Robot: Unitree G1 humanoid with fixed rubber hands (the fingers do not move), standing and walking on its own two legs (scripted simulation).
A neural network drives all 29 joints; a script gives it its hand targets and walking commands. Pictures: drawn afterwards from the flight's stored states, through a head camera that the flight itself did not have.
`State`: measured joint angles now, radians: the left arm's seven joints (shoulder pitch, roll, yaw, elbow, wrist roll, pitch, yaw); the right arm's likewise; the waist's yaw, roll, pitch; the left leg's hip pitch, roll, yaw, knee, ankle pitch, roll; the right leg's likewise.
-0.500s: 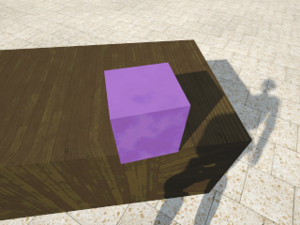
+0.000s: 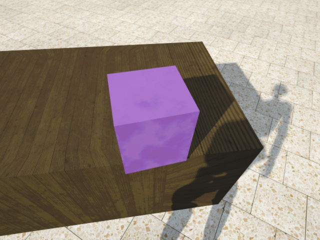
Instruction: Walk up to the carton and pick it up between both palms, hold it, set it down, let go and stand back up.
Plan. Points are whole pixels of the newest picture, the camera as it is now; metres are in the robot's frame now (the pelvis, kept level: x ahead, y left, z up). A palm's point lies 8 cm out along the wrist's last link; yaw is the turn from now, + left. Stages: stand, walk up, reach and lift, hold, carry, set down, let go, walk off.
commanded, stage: walk up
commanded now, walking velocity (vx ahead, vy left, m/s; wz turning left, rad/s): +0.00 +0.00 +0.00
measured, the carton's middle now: (149, 120) +0.46 +0.01 +0.00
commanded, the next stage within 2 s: none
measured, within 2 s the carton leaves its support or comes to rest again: neither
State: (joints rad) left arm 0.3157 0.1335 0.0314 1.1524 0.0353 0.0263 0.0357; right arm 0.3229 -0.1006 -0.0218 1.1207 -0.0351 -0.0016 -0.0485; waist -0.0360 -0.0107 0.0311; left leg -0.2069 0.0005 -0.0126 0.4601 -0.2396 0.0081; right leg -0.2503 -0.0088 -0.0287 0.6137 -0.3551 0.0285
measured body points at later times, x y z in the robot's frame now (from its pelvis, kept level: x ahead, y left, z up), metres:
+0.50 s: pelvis +0.02 -0.05 +0.00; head +0.03 -0.05 +0.45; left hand +0.00 +0.16 -0.16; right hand +0.00 -0.26 -0.16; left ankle -0.01 +0.10 -0.74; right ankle +0.02 -0.14 -0.74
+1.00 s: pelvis +0.01 -0.03 -0.01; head +0.04 -0.03 +0.44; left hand +0.00 +0.19 -0.16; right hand +0.00 -0.24 -0.17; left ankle -0.01 +0.11 -0.74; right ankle +0.02 -0.14 -0.74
